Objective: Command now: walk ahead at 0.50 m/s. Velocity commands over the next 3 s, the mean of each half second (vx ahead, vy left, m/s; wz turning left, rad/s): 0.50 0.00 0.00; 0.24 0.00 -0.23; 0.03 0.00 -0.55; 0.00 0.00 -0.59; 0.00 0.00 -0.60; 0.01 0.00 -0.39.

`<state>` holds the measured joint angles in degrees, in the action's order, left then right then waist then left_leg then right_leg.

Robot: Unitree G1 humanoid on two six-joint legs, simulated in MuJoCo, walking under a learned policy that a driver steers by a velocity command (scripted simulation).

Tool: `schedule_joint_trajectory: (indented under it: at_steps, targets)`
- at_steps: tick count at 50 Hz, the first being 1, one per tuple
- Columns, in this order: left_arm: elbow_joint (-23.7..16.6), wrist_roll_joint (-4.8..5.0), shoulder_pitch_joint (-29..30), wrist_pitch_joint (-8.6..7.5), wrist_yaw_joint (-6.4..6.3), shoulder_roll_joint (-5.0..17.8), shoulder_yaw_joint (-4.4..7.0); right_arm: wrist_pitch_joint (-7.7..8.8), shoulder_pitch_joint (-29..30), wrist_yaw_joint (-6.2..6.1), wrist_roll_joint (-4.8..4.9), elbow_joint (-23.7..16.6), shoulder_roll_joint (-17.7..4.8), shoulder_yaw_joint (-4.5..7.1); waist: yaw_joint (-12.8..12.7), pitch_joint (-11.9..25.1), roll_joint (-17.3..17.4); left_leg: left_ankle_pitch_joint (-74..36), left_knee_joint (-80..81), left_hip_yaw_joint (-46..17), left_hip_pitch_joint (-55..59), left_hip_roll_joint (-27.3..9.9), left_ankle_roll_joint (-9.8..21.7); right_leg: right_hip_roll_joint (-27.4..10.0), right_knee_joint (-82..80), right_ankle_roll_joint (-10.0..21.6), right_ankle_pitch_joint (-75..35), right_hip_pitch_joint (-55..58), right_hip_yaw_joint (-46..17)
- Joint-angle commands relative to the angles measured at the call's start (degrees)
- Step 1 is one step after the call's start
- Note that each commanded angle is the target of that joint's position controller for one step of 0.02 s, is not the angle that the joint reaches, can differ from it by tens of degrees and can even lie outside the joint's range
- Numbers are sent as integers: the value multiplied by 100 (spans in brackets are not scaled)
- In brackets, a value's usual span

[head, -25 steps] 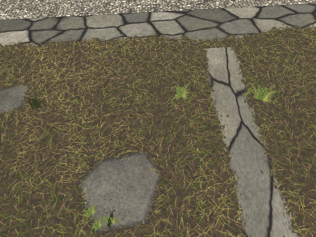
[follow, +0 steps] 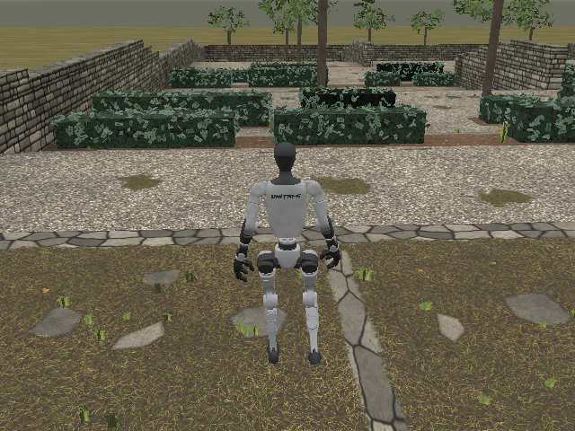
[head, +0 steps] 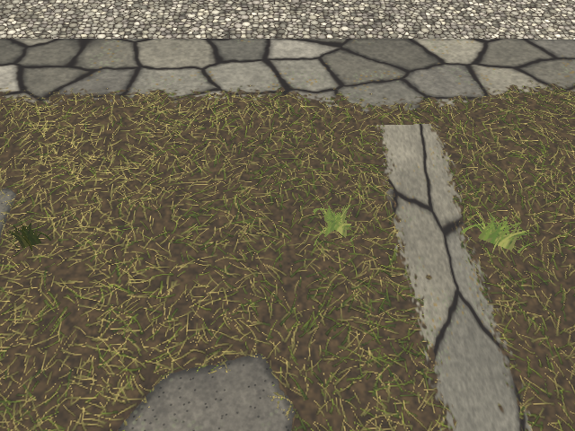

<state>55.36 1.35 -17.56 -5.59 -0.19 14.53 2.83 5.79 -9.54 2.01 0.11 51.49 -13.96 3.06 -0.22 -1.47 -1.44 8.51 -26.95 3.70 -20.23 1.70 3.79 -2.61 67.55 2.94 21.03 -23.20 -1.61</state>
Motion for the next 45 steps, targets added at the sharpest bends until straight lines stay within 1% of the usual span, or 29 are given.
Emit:
schedule_joint_trajectory:
  at_steps: [1,2,4,7,11,14,16,18,19,20,21,22,23,24,25,26,27,28,29,30,31,33,34,36,38,41,43,44,45]
  targets:
    - [-315,-23,-199,27,-52,352,149,82,-156,20,-63,-140,-432,72,-78,400,615,-428,1737,-1729,1023,-1460,923,-604,-56,35,-620,-1000,-256]
    - [-311,-27,-215,80,-64,289,151,96,-250,4,-48,-73,-492,85,-115,313,601,-602,1843,-1544,887,-1420,966,-625,-201,-6,-704,-1008,-209]
    - [-448,-71,135,129,-87,344,182,106,-450,-66,-47,28,-674,125,-93,118,500,-915,1989,-1334,889,-1417,1014,-670,-648,-120,-1143,-1382,-180]
    - [-654,-115,764,114,-71,320,192,49,-763,-172,-27,147,-735,127,58,-8,419,-1182,2040,-1103,1192,-1366,923,-653,-1593,-237,-1990,-1843,-144]
    - [-860,-78,1536,63,14,188,125,7,-1108,-226,30,277,-793,119,305,-161,453,-1052,2084,-772,1402,-1226,751,-430,-2850,-233,-2780,-1643,73]
    - [-1026,-37,2024,34,101,184,81,-50,-1418,-234,60,437,-830,133,474,-317,445,-1005,1943,-766,1907,-1384,759,-320,-3358,-204,-2666,-1734,136]
    - [-1156,-17,2273,-3,178,204,62,-112,-1547,-251,70,530,-855,157,511,-399,463,-1149,1739,-804,2300,-1562,746,-276,-3589,-123,-2376,-1835,131]
    - [-1222,-6,2267,-44,245,289,72,-162,-1512,-276,88,567,-914,196,401,-356,538,-1569,1468,-837,2567,-1709,674,-202,-3764,19,-1966,-1647,160]
    - [-1192,-4,2078,-59,260,378,104,-183,-1426,-284,92,557,-955,214,265,-237,604,-2067,1261,-814,2609,-1722,613,-104,-3839,101,-1775,-1279,230]
    - [-1097,-16,1685,-71,255,518,173,-203,-1284,-287,96,525,-1011,230,20,20,688,-3008,834,-726,2572,-1652,538,87,-3899,204,-1665,-606,390]
    - [-833,-36,851,-72,228,732,301,-230,-1156,-283,92,491,-943,203,-404,502,633,-3731,-102,-510,2349,-1377,403,284,-4007,359,-1766,545,540]
    - [-555,-91,-254,-67,176,1103,433,-227,-1126,-278,30,379,-770,121,-801,1297,314,-2918,-1621,-285,1312,-1066,210,-320,-3790,677,-1936,2347,-126]
    - [-408,-162,-928,-36,154,1681,568,-107,-1792,-213,-14,308,-66,-92,-599,2164,-1103,20,-3969,-115,-1097,-35,-230,-1807,-4153,1617,-1200,4626,-2772]
    - [-396,-121,-946,-20,166,1216,417,52,-1703,-167,76,414,-301,-52,-663,2511,-1172,2367,-4829,-991,-1869,93,-172,-2062,-4953,1746,-709,4793,-4086]
    - [-478,-79,-390,-29,158,922,315,139,-1148,-143,237,247,-776,79,-578,1571,-867,2087,-5132,-1020,-2379,-284,-57,-1852,-5025,1394,-570,4035,-3218]
    - [-612,-86,141,-23,153,718,245,161,-761,-166,261,152,-805,85,-415,1004,-450,1525,-4912,-843,-2295,-616,-13,-1613,-5162,1184,-877,3099,-2388]
    - [-653,-125,503,-27,179,539,185,127,-574,-210,186,133,-739,116,-236,574,-163,1129,-4509,-743,-2050,-816,-33,-1370,-5384,1067,-1265,2240,-1819]
    - [-668,-187,721,-52,199,397,132,36,-659,-254,125,168,-667,156,-13,353,-247,897,-4187,-758,-1627,-957,-65,-1152,-5542,949,-1979,1643,-1349]
    - [-628,-214,757,-65,218,365,118,-56,-839,-276,98,222,-519,149,119,323,-324,839,-4032,-728,-1265,-962,-121,-1064,-5608,942,-2729,1300,-1048]
    - [-553,-226,678,-88,218,397,122,-121,-1000,-299,72,276,-380,139,205,328,-280,839,-3905,-662,-1061,-926,-192,-1017,-5592,1002,-3648,1105,-768]
    - [-482,-244,613,-100,194,471,130,-162,-1044,-319,49,273,-343,147,279,312,-256,721,-3727,-614,-1022,-875,-263,-975,-5567,1045,-4394,1006,-508]
    - [-400,-235,533,-70,112,599,136,-179,-654,-351,-44,93,-344,151,283,271,-244,265,-2975,-540,-1124,-823,-400,-862,-5515,1056,-5162,947,-250]
    - [-382,-217,510,-31,73,629,136,-181,-432,-353,-69,15,-316,136,246,292,-247,-37,-2488,-507,-1076,-769,-437,-769,-5464,994,-5253,962,-141]
    - [-366,-175,411,46,20,804,181,-198,34,-348,-53,-125,-279,109,94,346,-301,-555,-1642,-450,-864,-577,-459,-630,-5346,865,-5102,1013,-58]
    - [-322,-127,240,121,-17,957,232,-233,357,-352,-11,-227,-364,120,-36,403,-344,-787,-1147,-485,-759,-405,-498,-676,-5226,854,-4704,1190,-230]
    - [-281,-51,156,234,-82,928,271,-257,655,-348,-3,-356,-501,140,-108,335,-423,-590,-695,-662,-805,-326,-501,-818,-4933,865,-4085,1467,-674]
    - [-336,-5,271,289,-143,898,299,-211,527,-332,-26,-356,-677,200,16,394,-460,-416,-281,-762,-570,-301,-427,-845,-4599,750,-3544,1613,-1053]
    - [-407,20,431,320,-172,874,301,-167,267,-329,-40,-273,-743,240,196,474,-426,-702,149,-688,-131,-259,-351,-717,-4297,615,-3229,1544,-1124]
    - [-483,1,409,339,-186,743,267,-124,2,-351,-94,-191,-908,298,267,672,-223,-1565,495,-748,571,-449,-216,-370,-3808,392,-2777,1312,-1042]
